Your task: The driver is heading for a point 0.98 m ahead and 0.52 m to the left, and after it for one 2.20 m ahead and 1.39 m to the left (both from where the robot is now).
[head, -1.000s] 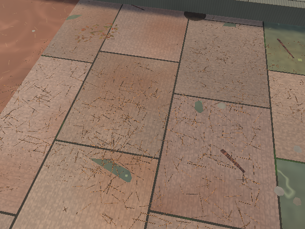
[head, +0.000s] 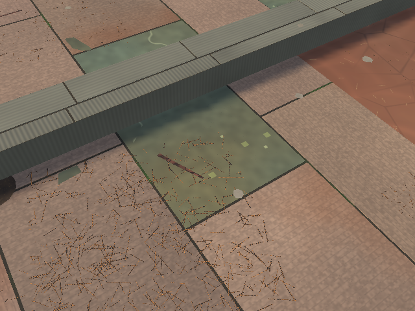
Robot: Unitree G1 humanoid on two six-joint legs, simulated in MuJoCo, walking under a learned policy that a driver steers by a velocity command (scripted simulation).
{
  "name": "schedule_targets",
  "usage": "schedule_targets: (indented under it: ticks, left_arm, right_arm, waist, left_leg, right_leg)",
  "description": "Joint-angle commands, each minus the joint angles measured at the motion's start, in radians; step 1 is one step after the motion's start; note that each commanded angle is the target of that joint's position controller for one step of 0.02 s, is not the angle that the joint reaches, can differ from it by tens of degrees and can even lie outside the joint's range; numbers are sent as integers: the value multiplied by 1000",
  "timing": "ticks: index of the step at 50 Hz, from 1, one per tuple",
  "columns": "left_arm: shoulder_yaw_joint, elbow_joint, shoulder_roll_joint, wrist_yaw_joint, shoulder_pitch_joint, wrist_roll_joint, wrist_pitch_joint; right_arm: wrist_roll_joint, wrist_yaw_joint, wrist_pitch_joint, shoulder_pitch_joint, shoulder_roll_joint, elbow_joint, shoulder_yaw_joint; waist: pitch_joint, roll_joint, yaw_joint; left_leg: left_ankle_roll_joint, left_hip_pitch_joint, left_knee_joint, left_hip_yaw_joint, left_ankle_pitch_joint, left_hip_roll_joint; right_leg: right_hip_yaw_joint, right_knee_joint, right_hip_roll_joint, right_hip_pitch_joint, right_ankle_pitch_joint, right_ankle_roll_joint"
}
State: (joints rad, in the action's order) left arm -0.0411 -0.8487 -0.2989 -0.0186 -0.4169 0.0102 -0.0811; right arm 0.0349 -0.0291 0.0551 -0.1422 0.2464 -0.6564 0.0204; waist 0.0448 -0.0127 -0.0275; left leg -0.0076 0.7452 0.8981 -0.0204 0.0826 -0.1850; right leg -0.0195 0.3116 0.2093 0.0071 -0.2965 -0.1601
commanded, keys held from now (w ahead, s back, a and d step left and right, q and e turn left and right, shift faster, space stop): w+q+shift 0.98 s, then q+shift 0.02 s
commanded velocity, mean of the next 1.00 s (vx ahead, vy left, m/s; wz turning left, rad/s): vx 1.00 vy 0.00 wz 0.77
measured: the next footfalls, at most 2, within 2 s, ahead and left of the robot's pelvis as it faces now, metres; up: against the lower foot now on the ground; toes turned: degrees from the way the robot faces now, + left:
left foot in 0.18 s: +0.40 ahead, +0.14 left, +0.00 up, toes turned +8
right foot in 0.62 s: +0.87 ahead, +0.11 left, +0.00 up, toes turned +32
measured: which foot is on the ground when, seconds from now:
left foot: up 0.00-0.16, down 0.18-0.64, up 0.66-1.00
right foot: down 0.00-0.20, up 0.22-0.60, down 0.62-1.00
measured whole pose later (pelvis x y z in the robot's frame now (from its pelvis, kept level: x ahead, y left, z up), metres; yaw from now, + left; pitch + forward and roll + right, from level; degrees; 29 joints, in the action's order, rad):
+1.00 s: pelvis +0.90 +0.31 -0.01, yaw +49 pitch +2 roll -3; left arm -0.04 -0.90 -0.30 0.01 -0.50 0.03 -0.11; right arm 0.04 -0.08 0.01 0.09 0.34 -0.60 -0.01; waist 0.04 -0.05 -0.08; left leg 0.14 0.73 0.81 0.12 0.05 -0.02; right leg 0.29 0.25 0.00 -0.19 -0.41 0.05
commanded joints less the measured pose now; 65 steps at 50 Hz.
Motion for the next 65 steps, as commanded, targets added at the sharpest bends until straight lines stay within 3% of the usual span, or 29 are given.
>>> schedule_targets:
  ticks: [1, 6, 9, 10, 11, 12, 14, 17, 21, 27, 29, 31, 32, 33, 34, 36, 40, 47, 49, 51, 52, 53, 54, 55, 56, 57, 59, 63, 65]
  left_arm:
    - [-28, 53, -124, -8, 25, -16, -57]
    - [-39, 21, -198, 31, 9, 25, -42]
    - [-47, 57, -223, 56, 127, 63, 6]
    - [-19, 88, -126, 42, 130, 50, -7]
    - [5, 152, -41, 14, 59, 21, -33]
    - [15, 170, -93, 22, 132, 31, -50]
    - [27, 189, -106, 17, 215, 41, -61]
    - [46, 220, -76, 10, 218, 75, -3]
    - [69, 321, -56, -8, 449, 52, 8]
    - [70, 372, -59, -5, 560, 28, -8]
    - [44, 335, -115, 13, 433, 26, -13]
    - [-8, 237, -214, 48, 45, 19, -21]
    - [-32, 199, -269, 71, -161, 48, -23]
    - [-51, 212, -341, 58, -36, 71, -16]
    - [-45, 241, -215, 49, 71, 59, -6]
    - [-17, 207, -94, 42, 123, 56, -5]
    - [-3, 87, -37, 22, 39, 17, -37]
    - [-17, 54, -119, 17, 82, 15, -65]
    - [-27, 51, -170, 30, 51, 16, -54]
    - [-36, 88, -204, 45, 134, 16, -29]
    - [-39, 126, -209, 34, 211, -5, -14]
    - [-38, 120, -157, 10, 269, -15, 0]
    - [-10, 207, -77, 22, 81, 6, -8]
    - [-3, 252, -106, 38, 124, 10, -8]
    - [11, 258, -97, 45, 122, 4, -5]
    - [12, 266, -88, 43, 157, 31, 2]
    - [25, 282, -45, 40, 192, 58, 39]
    - [54, 392, 64, 83, 349, 42, 84]
    - [75, 458, 106, 86, 469, 49, 92]
  right_arm:
    - [-32, -21, 5, 96, 73, 48, -19]
    - [-25, -25, 8, 45, 137, 12, -51]
    - [-16, -4, -10, -454, 232, -139, -105]
    - [-9, 13, -25, -527, 310, -161, -137]
    - [-5, 7, -32, -409, 359, -140, -147]
    - [-15, 0, -28, -331, 301, -109, -145]
    - [-24, 4, -22, -299, 216, -129, -128]
    - [-31, 14, 2, -273, 189, -141, -108]
    - [-38, 14, 21, -290, 219, -134, -123]
    - [-47, 22, 20, -353, 246, -159, -146]
    - [-42, 29, 24, -315, 283, -151, -154]
    - [-23, 20, 40, -208, 309, -127, -158]
    - [-14, 21, 50, -201, 154, -102, -117]
    - [-82, 20, 39, -355, 76, -40, -81]
    - [-44, 31, 17, -263, 178, -87, -86]
    - [-16, 9, -1, -118, 198, -83, -97]
    - [1, -32, -48, -14, 98, -11, -68]
    - [-2, -74, -42, 231, 91, 104, -27]
    - [2, -55, -47, 131, 113, 72, -34]
    - [19, -27, -46, -153, 164, -3, -62]
    - [15, -6, -33, -380, 202, -77, -93]
    - [-31, 23, -38, -370, 247, -107, -129]
    - [7, 25, -48, -267, 402, -68, -151]
    - [-5, 23, -53, -279, 402, -10, -171]
    - [-13, 38, -64, -214, 369, -4, -169]
    - [-25, 50, -68, -183, 305, -12, -153]
    - [-33, 63, -54, -173, 223, -26, -118]
    - [12, 46, 8, -236, 226, -96, -105]
    - [-6, 44, 14, -262, 170, -152, -82]
  waist:
    - [82, -23, -22]
    - [-19, 78, 28]
    - [-219, 104, 289]
    - [-236, -66, 274]
    - [-295, -365, 111]
    - [-258, -141, 140]
    - [-93, 93, 77]
    - [12, 52, -6]
    - [97, 16, 53]
    - [9, -43, 131]
    - [-96, -41, 64]
    - [-285, -43, -148]
    - [-413, 141, -186]
    - [-547, 495, -32]
    - [-385, 245, -52]
    - [-154, 23, -48]
    - [-38, 92, 9]
    - [67, 44, 40]
    - [-25, 103, 99]
    - [-153, 115, 249]
    - [-233, 72, 343]
    - [-132, -180, 328]
    - [-191, -205, 106]
    - [-448, -44, 165]
    - [-396, 38, 103]
    - [-261, 96, 60]
    - [-87, 100, 7]
    - [-112, 52, 6]
    - [-44, 58, 9]
  left_leg:
    - [70, -238, -218, 92, -304, 48]
    - [137, -285, -313, 151, -153, 225]
    - [204, -732, -318, 126, 93, 290]
    - [282, -952, -289, -127, 309, 143]
    - [453, -1127, -519, -766, 398, -60]
    - [434, -1089, -624, -831, 409, -63]
    - [352, -794, -661, -620, 322, -8]
    - [329, -524, -702, -452, 191, 108]
    - [303, -365, -791, -369, 32, 183]
    - [206, -617, -674, -387, -406, 164]
    - [156, -657, -500, -386, -660, 173]
    - [126, -526, -71, -362, -601, 212]
    - [143, -362, 264, -268, 59, 269]
    - [110, -79, 520, -150, 440, 340]
    - [127, 18, 527, -122, 302, 230]
    - [107, -10, 436, -79, 184, 164]
    - [97, 24, 386, -55, 185, 82]
    - [128, -190, -108, 164, -123, 163]
    - [167, -310, -75, 215, -57, 237]
    - [221, -572, -86, 190, 5, 275]
    - [254, -848, -268, 120, -124, 277]
    - [262, -992, -455, 14, -352, 223]
    - [378, -1145, -274, -345, -1333, -36]
    - [496, -1270, -375, -534, -1232, -138]
    - [486, -1130, -467, -569, -847, -130]
    - [444, -960, -509, -521, -575, -55]
    - [383, -662, -529, -410, -561, 31]
    - [338, -533, -588, -378, -504, 1]
    - [258, -493, -620, -287, -339, 71]
  right_leg:
    - [-56, -305, -266, 222, 438, -47]
    - [86, -120, -349, -165, 1186, 52]
    - [150, 612, -352, -35, 1323, 83]
    - [149, 1054, -228, 305, 651, 102]
    - [24, 1321, -58, 724, -170, 151]
    - [-99, 1300, -135, 800, -77, 121]
    - [-93, 1084, -241, 722, 20, 117]
    - [-64, 916, -295, 641, -31, 170]
    - [20, 540, -295, 588, 210, 219]
    - [18, 217, -217, 459, 419, 182]
    - [11, 173, -167, 233, 323, 162]
    - [-53, 229, -252, -172, 125, 133]
    - [-282, 232, -502, -396, -194, 113]
    - [-891, 11, -736, -531, -401, -14]
    - [-819, -40, -651, -384, -560, -10]
    - [-462, -42, -563, -126, -165, 17]
    - [-137, -99, -504, 20, 210, 66]
    - [272, -184, -383, 150, 758, 147]
    - [297, -12, -408, 36, 1256, 163]
    - [265, 381, -473, 61, 1484, 155]
    - [239, 706, -449, 206, 1290, 152]
    - [270, 1139, -208, 497, 76, 197]
    - [157, 1501, -181, 770, -222, 241]
    - [-13, 1591, -196, 834, -138, 234]
    - [-44, 1561, -224, 853, -80, 232]
    - [-40, 1525, -260, 870, -115, 233]
    - [-4, 1575, -272, 906, -182, 237]
    - [38, 1841, -240, 1088, -263, 189]
    - [63, 1674, -251, 1158, -235, 151]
